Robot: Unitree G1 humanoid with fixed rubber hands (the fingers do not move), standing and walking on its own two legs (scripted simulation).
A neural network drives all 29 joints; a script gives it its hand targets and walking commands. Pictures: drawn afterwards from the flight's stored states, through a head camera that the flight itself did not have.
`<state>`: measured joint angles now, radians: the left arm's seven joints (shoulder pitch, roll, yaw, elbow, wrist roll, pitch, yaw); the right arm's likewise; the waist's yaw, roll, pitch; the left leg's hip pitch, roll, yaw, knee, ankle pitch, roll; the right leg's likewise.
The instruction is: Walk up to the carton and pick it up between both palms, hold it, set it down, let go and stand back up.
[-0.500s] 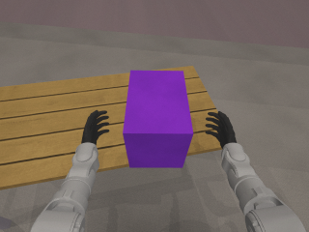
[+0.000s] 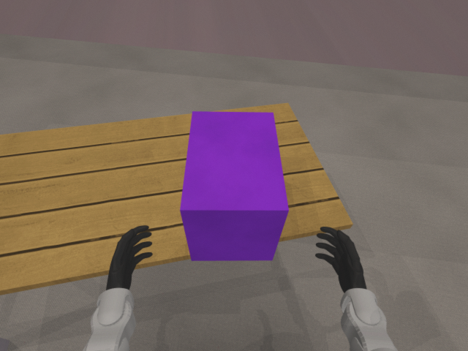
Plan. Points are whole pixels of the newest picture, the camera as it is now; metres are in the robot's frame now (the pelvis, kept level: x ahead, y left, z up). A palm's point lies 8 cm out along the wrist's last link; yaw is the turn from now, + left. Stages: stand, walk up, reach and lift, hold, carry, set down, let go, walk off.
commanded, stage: set down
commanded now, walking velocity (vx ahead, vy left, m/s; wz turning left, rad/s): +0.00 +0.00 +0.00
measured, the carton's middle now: (232, 186) +0.46 +0.03 -0.06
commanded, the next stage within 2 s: let go in 1.30 s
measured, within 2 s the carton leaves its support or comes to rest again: neither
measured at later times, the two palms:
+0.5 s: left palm (119, 298) +0.21 +0.22 -0.04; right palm (357, 304) +0.20 -0.19 -0.04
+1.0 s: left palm (118, 311) +0.19 +0.22 -0.06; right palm (364, 325) +0.18 -0.20 -0.06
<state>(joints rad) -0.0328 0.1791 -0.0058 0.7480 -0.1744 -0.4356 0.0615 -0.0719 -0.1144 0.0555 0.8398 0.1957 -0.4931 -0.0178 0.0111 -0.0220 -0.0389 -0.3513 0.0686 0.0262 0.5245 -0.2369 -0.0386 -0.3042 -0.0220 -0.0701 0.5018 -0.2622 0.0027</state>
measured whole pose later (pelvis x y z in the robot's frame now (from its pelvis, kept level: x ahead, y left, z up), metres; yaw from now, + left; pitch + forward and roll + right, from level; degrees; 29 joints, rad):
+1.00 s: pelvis +0.03 +0.01 +0.01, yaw -3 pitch -3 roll +0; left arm 0.23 0.17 0.00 0.57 -0.01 -0.17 0.05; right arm 0.18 -0.15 0.02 0.80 0.07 -0.40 0.05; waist 0.04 -0.04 0.05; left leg -0.09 0.06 0.10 0.38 -0.23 -0.03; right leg -0.08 -0.03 0.00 0.38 -0.25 0.02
